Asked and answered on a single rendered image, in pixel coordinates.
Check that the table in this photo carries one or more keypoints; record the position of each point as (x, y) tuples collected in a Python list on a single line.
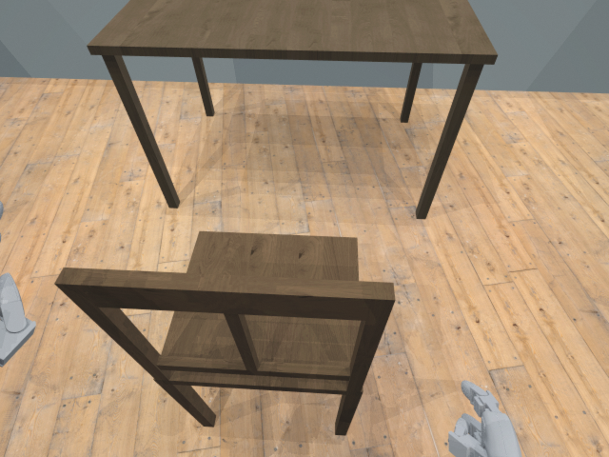
[(405, 31)]

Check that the robot right hand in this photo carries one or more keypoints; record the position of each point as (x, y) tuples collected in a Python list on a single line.
[(493, 437)]

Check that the chair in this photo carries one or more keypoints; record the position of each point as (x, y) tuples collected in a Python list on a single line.
[(255, 311)]

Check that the robot left hand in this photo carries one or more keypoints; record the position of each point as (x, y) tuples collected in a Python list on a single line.
[(15, 328)]

